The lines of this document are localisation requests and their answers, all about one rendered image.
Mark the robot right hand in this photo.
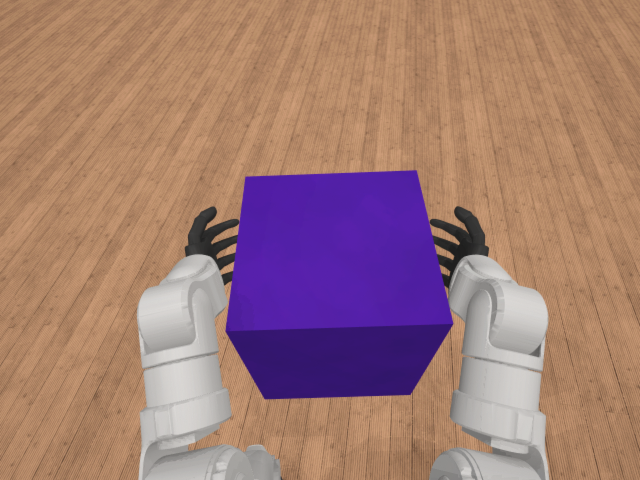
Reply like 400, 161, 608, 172
430, 206, 489, 289

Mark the robot left shin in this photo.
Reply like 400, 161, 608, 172
246, 445, 268, 453

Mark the left robot upper arm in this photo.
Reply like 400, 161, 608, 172
145, 444, 254, 480

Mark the right robot forearm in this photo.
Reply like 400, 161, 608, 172
448, 255, 549, 480

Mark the carton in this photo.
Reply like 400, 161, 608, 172
225, 170, 453, 399

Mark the robot left thigh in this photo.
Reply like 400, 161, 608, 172
243, 450, 281, 480

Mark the robot left hand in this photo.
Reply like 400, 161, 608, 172
185, 206, 239, 286

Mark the left robot forearm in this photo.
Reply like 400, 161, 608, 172
137, 254, 232, 480

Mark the right robot upper arm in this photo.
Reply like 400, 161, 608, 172
429, 447, 541, 480

